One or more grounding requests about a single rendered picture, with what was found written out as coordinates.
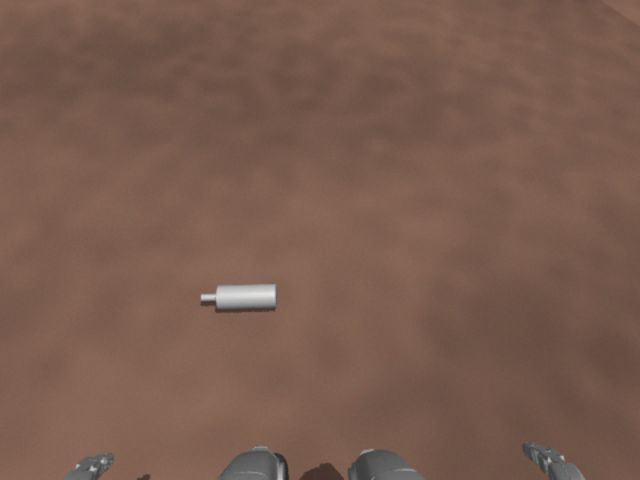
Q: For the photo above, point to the left robot hand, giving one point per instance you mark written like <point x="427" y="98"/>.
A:
<point x="91" y="468"/>

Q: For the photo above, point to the right robot hand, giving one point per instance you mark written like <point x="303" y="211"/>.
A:
<point x="551" y="462"/>

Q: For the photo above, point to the left robot foot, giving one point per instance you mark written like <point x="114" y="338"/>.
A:
<point x="282" y="459"/>

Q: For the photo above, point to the bottle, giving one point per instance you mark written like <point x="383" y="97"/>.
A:
<point x="244" y="296"/>

